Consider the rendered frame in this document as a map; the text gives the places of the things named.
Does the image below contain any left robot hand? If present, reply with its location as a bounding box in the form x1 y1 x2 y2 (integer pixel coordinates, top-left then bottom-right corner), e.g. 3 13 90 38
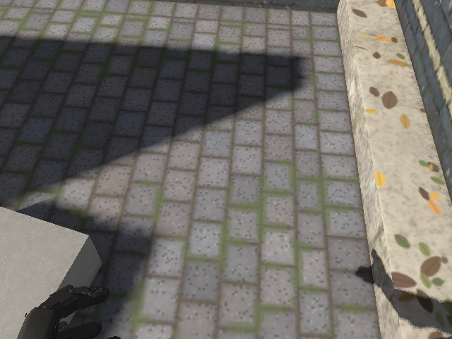
17 285 121 339

